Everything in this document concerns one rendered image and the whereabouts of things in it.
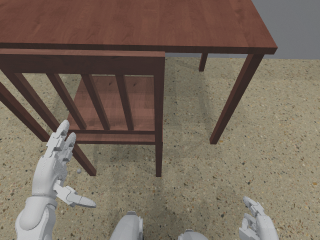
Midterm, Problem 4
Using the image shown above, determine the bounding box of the left robot forearm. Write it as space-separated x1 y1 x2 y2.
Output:
15 195 58 240

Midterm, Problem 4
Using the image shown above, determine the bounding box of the robot right hand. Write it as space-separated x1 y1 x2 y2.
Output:
239 196 279 240

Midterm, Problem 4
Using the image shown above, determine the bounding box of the table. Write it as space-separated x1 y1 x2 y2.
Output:
0 0 278 145

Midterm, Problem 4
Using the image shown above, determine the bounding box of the robot left hand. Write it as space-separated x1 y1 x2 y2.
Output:
31 119 97 208

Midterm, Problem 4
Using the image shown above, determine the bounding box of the robot left thigh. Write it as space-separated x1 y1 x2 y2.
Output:
109 214 143 240

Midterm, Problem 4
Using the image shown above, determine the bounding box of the chair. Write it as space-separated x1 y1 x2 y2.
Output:
0 48 165 177

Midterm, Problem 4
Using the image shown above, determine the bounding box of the robot left shin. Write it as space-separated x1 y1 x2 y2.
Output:
126 211 137 216

